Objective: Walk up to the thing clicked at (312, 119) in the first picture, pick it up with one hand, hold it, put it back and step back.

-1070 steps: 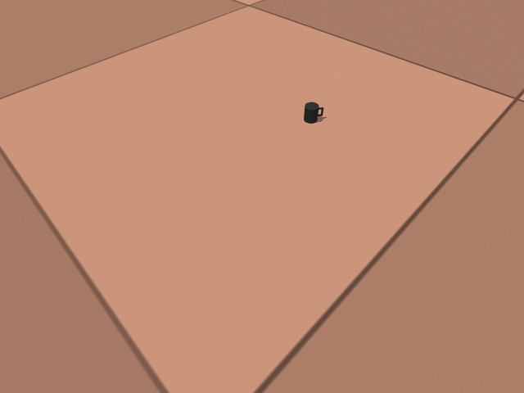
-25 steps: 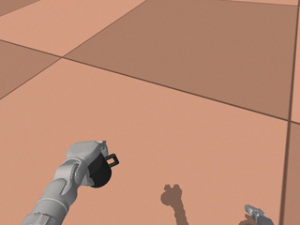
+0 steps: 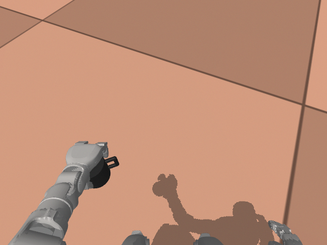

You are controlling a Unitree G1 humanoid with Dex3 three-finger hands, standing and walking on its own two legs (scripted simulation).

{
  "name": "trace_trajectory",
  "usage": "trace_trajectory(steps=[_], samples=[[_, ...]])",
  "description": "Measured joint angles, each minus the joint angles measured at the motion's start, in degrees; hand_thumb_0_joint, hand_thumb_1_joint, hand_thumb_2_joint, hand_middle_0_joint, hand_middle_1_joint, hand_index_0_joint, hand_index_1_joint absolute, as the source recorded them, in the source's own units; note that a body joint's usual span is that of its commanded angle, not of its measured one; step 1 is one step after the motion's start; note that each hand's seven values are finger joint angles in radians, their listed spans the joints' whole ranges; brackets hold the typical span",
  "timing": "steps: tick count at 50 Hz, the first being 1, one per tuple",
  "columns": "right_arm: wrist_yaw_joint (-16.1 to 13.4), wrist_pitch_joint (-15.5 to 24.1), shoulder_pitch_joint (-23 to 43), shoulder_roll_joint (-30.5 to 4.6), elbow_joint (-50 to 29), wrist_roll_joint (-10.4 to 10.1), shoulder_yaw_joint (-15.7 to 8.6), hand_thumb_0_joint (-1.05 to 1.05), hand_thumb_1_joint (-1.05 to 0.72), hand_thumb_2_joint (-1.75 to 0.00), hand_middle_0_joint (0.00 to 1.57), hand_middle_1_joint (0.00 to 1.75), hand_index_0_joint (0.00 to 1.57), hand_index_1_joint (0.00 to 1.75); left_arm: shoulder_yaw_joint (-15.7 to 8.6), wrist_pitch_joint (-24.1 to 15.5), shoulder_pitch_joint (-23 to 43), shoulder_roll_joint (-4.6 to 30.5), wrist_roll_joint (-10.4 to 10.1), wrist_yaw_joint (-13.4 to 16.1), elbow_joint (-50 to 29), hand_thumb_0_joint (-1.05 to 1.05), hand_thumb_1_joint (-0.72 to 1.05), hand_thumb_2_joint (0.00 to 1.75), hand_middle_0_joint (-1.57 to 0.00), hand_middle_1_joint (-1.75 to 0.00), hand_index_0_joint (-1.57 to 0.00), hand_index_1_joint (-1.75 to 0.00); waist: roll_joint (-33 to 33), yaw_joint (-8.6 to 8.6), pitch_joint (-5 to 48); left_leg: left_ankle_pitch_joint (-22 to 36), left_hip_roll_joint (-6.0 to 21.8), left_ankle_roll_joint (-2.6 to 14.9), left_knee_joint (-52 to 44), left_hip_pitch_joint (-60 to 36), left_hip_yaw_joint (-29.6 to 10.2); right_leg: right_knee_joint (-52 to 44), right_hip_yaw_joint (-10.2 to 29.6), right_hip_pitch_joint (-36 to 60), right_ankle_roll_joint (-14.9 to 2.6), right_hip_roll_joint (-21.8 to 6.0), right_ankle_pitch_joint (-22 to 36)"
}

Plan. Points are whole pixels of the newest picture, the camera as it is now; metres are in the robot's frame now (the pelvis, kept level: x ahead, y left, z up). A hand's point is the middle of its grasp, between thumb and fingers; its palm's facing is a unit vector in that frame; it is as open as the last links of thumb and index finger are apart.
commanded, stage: crouch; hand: left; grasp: from above
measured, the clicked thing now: (98, 167) +0.36 +0.22 -0.12
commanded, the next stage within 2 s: lower in 1.60 s
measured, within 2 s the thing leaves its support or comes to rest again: neither
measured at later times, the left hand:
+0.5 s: hand (105, 179) +0.39 +0.26 -0.33, palm faces -0.45 +0.00 -0.89, open 10.9 cm
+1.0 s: hand (111, 182) +0.42 +0.27 -0.46, palm faces -0.43 -0.02 -0.90, open 10.9 cm
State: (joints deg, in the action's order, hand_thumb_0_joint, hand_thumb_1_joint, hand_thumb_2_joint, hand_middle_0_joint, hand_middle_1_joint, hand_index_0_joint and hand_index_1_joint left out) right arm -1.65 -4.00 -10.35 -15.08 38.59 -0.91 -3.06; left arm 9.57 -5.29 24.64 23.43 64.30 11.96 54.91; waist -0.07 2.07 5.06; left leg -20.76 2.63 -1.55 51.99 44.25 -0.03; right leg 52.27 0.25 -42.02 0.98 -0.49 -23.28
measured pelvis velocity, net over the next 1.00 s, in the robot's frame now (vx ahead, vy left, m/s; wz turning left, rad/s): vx -0.05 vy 0.01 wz -0.09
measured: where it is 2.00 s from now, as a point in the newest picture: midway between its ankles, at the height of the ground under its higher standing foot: outside the picture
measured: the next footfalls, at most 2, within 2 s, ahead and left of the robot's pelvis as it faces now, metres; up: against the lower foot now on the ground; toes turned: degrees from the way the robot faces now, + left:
none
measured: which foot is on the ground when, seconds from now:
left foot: down 0.00-1.00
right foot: down 0.00-1.00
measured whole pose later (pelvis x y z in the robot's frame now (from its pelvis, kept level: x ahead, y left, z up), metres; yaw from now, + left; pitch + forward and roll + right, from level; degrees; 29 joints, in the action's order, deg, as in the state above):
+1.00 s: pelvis -0.05 +0.01 -0.31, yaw -5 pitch +37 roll -7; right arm 5.2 3.7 -7.4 -14.6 42.5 6.6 -1.0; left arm -4.2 -8.3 51.0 37.4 69.6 20.8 76.4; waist -0.3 10.1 7.5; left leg -37.5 2.6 -1.0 122.1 122.0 -6.8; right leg 119.7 -2.5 -116.4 2.3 1.4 -40.5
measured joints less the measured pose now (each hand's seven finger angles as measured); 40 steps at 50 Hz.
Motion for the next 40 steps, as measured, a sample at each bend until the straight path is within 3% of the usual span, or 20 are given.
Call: trace_trajectory(steps=[5,10,23,29,35,40], samples=[[0.63,0.75,-1.0,-0.9,0.6,0.98,-0.93,0.01,-0.91,-0.9,0.2,0.3,0.2,0.3,-1.57,0.06,6.31,1.0,2.3,4.61,6.85,-0.01,-0.17,0.8,-0.4,-0.96,-0.48,-0.9,-0.26,2.06,2.52,-4.6,0.21,0.27,14.34,15.98,-0.97,13.56,-0.36,-15.32,0.32,0.27,-4.44],[0.45,2.01,-2.49,-0.65,2.21,1.87,-1.32,0.01,-0.91,-0.9,0.2,0.3,0.2,0.3,-3.75,1.22,11.35,2.12,2.23,7.06,11.11,-0.01,-0.17,0.8,-0.4,-0.96,-0.49,-0.9,-1.16,3.87,4.29,-7.6,0.2,0.84,25.63,29.86,-1.6,24.28,-0.46,-28.67,0.65,0.4,-7.35],[1.07,4.29,-3.72,2.47,4.87,3.59,0.23,0.01,-0.9,-0.9,0.2,0.3,0.2,0.3,-8.36,1.4,18.55,5.87,1.6,6.43,16.69,-0.01,-0.17,0.8,-0.4,-0.96,-0.5,-0.9,-3.21,6.62,6.13,-12.45,0.08,2.09,46.84,54.79,-2.45,44.69,-0.22,-52.64,1.39,0.74,-12.34],[2.72,5.67,-2.31,2.69,4.64,4.42,1.32,0.01,-0.9,-0.9,0.2,0.3,0.21,0.3,-10.44,-1.61,19.62,7.95,3.46,5.93,16.71,-0.01,-0.18,0.81,-0.41,-0.96,-0.5,-0.89,-2.79,7.19,6.36,-13.94,-0.17,2.12,54.73,63.88,-3.55,52.27,-0.82,-61.04,1.67,0.81,-14.16],[4.29,6.6,0.05,2.16,4.46,5.59,1.58,0.01,-0.9,-0.9,0.2,0.3,0.21,0.3,-11.71,-3.63,20.65,9.63,5.98,7.58,16.38,-0.01,-0.18,0.81,-0.42,-0.95,-0.51,-0.88,-1.78,7.44,5.54,-14.96,-0.7,1.68,60.94,70.44,-4.87,58.34,-1.7,-66.86,1.57,0.65,-15.73],[5.37,7.38,1.66,1.39,4.18,6.44,1.65,0.01,-0.9,-0.9,0.2,0.3,0.21,0.3,-12.34,-3.25,22.4,10.74,6.67,9.16,17.56,-0.01,-0.19,0.81,-0.42,-0.94,-0.52,-0.87,-1.05,7.47,4.35,-15.49,-0.94,1.26,64.28,73.69,-5.51,61.84,-2.07,-69.93,1.45,0.63,-16.6]])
